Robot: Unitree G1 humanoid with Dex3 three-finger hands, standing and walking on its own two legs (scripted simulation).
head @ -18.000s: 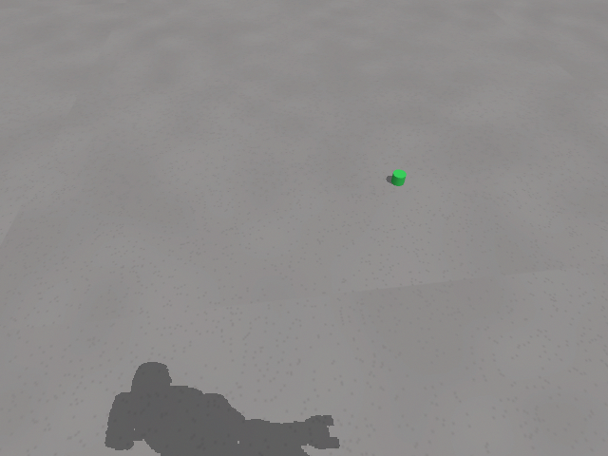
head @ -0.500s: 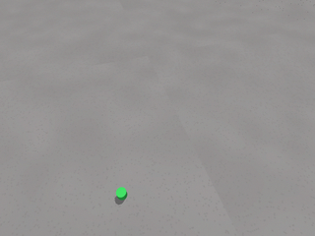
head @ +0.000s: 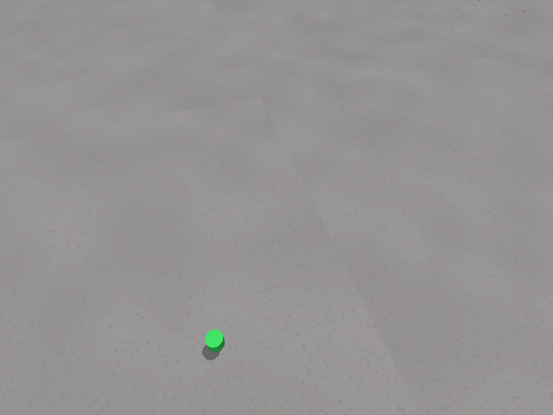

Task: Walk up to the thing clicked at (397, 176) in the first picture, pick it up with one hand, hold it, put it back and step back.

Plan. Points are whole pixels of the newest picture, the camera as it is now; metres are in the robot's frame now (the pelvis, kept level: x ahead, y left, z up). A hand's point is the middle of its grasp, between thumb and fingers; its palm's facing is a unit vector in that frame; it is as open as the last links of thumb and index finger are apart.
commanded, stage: stand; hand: left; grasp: from above
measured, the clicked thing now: (215, 340) +0.45 +0.24 -0.76
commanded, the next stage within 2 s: rise first in 0.20 s
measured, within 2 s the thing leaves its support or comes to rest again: neither
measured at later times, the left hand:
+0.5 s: hand out of the picture +0.14 +0.25 -0.17, palm faces +0.02 -0.94 -0.33, open 8.4 cm
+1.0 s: hand out of the picture +0.11 +0.26 -0.22, palm faces -0.12 -0.90 -0.42, open 13.7 cm
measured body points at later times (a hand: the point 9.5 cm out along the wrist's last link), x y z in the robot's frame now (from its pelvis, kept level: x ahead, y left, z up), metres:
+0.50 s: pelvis -0.02 +0.00 -0.02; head +0.04 +0.01 +0.43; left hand +0.14 +0.30 -0.14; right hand +0.08 -0.28 -0.14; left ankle -0.01 +0.12 -0.75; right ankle -0.01 -0.12 -0.75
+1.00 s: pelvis -0.02 +0.01 -0.08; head +0.06 +0.02 +0.36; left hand +0.12 +0.31 -0.19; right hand +0.14 -0.25 -0.17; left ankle -0.01 +0.12 -0.75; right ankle -0.01 -0.12 -0.75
